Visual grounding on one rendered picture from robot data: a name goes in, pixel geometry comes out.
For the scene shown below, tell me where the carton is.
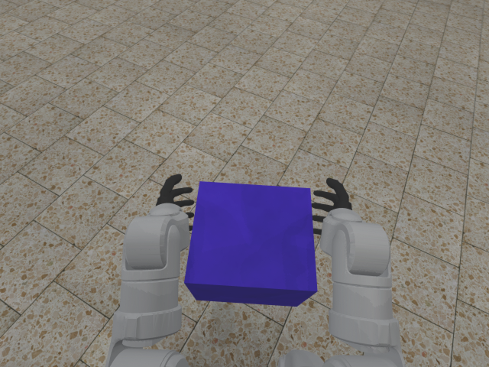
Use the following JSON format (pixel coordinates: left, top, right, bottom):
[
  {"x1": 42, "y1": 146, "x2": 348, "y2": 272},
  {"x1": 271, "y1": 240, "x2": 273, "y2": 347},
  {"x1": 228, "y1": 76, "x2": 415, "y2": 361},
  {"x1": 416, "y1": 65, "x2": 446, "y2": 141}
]
[{"x1": 184, "y1": 181, "x2": 317, "y2": 307}]

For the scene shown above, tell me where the left robot forearm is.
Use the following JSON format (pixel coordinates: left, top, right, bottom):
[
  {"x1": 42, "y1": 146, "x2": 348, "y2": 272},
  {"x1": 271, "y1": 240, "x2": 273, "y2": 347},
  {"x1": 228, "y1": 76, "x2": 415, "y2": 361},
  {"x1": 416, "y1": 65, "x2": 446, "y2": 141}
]
[{"x1": 105, "y1": 203, "x2": 190, "y2": 367}]

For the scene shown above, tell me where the left robot hand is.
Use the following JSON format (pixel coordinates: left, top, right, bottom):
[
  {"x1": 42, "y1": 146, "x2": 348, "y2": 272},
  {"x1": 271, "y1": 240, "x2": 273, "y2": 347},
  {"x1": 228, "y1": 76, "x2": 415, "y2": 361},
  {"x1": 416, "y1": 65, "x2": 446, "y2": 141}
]
[{"x1": 156, "y1": 174, "x2": 194, "y2": 231}]

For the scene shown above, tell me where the right robot hand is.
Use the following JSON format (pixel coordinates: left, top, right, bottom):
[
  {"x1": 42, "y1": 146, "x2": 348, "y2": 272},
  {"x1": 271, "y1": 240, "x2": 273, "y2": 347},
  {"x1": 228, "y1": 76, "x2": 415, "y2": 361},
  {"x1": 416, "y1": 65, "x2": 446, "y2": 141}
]
[{"x1": 312, "y1": 178, "x2": 352, "y2": 235}]

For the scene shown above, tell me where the left robot upper arm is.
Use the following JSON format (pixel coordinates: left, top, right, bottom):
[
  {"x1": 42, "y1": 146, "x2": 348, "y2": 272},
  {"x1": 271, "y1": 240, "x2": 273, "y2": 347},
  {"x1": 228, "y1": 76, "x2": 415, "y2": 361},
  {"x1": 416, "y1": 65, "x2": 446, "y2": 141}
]
[{"x1": 110, "y1": 349, "x2": 189, "y2": 367}]

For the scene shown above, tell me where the right robot forearm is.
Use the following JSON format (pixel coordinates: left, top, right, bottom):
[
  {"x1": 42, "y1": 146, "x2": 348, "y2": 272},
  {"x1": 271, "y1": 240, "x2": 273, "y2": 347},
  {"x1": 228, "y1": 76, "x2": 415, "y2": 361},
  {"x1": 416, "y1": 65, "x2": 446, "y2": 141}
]
[{"x1": 319, "y1": 208, "x2": 406, "y2": 367}]

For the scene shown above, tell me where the robot right thigh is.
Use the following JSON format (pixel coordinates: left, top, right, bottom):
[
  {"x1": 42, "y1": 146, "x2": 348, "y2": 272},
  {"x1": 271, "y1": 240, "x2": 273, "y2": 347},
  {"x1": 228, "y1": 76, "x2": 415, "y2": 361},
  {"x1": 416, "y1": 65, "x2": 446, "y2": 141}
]
[{"x1": 278, "y1": 349, "x2": 324, "y2": 367}]

